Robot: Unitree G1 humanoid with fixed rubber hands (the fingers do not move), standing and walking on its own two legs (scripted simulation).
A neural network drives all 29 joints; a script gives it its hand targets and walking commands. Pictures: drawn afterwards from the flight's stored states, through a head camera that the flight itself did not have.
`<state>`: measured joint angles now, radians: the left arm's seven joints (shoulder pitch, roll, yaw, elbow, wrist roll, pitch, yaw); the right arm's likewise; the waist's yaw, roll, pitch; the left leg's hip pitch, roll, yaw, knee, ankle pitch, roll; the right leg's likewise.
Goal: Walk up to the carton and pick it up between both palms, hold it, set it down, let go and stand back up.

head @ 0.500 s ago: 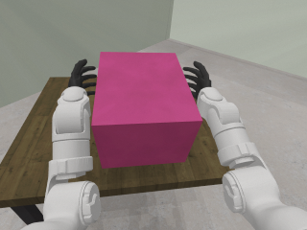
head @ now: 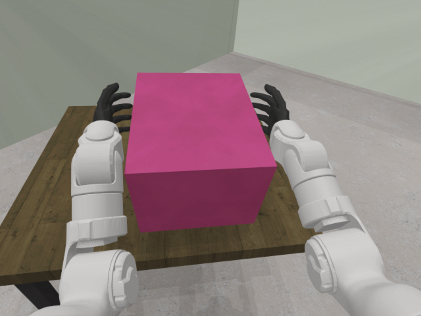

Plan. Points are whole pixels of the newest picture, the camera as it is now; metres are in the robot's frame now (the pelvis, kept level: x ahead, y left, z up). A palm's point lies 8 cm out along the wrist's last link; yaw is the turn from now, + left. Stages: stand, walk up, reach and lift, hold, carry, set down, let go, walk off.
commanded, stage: hold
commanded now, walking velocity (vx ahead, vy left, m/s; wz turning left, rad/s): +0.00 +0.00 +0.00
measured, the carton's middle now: (194, 146) +0.39 +0.01 +0.17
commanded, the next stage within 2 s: none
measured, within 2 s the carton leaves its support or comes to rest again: neither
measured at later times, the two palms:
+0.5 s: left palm (106, 127) +0.37 +0.16 +0.23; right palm (277, 125) +0.37 -0.15 +0.23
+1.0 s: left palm (106, 129) +0.36 +0.16 +0.22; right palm (276, 125) +0.37 -0.15 +0.22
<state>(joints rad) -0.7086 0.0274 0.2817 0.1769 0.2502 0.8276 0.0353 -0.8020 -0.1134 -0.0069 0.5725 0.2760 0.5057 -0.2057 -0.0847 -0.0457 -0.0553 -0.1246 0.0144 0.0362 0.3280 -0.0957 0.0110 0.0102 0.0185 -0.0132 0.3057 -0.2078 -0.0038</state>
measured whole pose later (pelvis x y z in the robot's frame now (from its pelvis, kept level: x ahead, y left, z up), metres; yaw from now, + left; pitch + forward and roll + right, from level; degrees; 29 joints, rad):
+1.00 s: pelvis +0.00 +0.00 +0.00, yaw +0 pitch -7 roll +0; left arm -0.69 0.03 0.29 0.17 0.26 0.84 0.02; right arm -0.80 -0.10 -0.01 0.58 0.27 0.51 -0.21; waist -0.09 -0.06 -0.06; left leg -0.11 0.01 0.03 0.33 -0.10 0.01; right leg 0.02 0.02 -0.01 0.31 -0.22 -0.01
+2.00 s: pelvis +0.00 +0.00 +0.00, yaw +0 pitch -6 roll -1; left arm -0.72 0.03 0.27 0.19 0.25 0.82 0.04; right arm -0.81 -0.11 -0.02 0.60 0.27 0.48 -0.20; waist -0.08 -0.06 -0.06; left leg -0.13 0.01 0.04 0.33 -0.10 0.01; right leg 0.00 0.02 -0.01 0.31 -0.21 0.00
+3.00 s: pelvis +0.00 +0.00 +0.00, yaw +0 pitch -6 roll -1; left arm -0.69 0.03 0.28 0.16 0.25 0.82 0.03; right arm -0.79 -0.10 0.00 0.55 0.27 0.50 -0.22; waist -0.08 -0.06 -0.06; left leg -0.13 0.01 0.03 0.34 -0.10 0.01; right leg 0.01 0.02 -0.02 0.31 -0.21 0.00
